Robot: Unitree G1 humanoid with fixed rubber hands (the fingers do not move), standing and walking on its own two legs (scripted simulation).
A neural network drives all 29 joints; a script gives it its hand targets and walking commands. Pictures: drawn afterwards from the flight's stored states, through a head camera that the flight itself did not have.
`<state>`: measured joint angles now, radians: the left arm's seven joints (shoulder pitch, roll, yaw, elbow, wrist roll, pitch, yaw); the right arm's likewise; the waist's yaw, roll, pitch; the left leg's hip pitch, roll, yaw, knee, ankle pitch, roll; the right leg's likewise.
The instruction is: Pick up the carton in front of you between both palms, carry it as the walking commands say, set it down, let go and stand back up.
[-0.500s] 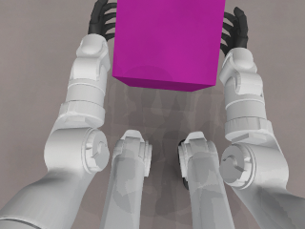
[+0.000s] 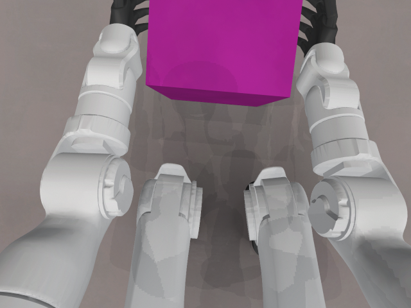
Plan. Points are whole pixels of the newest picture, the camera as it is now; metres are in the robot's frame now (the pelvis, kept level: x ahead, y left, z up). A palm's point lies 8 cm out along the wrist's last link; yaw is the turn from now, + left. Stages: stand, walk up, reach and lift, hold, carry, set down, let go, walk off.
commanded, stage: set down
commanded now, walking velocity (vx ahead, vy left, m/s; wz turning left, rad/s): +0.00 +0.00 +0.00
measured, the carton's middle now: (220, 44) +0.54 +0.02 -0.24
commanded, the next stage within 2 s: none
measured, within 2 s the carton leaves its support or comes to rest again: rests again in 0.14 s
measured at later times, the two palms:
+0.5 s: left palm (126, 35) +0.52 +0.18 -0.17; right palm (316, 52) +0.51 -0.13 -0.17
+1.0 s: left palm (120, 46) +0.51 +0.20 -0.20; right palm (321, 59) +0.51 -0.15 -0.19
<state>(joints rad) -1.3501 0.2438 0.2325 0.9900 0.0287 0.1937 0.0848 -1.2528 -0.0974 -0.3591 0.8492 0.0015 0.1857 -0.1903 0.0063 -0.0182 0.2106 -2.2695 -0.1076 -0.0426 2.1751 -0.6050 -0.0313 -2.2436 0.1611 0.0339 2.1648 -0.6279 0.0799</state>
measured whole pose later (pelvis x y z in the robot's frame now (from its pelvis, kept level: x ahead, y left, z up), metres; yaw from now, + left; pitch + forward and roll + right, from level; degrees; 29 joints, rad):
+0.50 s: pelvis -0.01 +0.00 -0.01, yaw +0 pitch +35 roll -2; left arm -1.43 0.27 0.30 1.10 0.11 0.18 0.01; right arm -1.33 -0.12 -0.43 0.95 -0.09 0.17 -0.10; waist 0.00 -0.02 0.31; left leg -2.25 -0.09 -0.03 2.21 -0.58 -0.02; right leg -2.22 0.14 0.02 2.20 -0.61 0.07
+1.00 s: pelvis -0.01 +0.00 -0.01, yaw +0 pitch +34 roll -2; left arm -1.44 0.37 0.22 1.19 0.00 0.06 0.03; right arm -1.38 -0.21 -0.33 1.09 0.00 0.07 -0.10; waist -0.01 -0.02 0.41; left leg -2.23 -0.06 -0.02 2.22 -0.59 0.00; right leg -2.20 0.11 0.00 2.21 -0.61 0.06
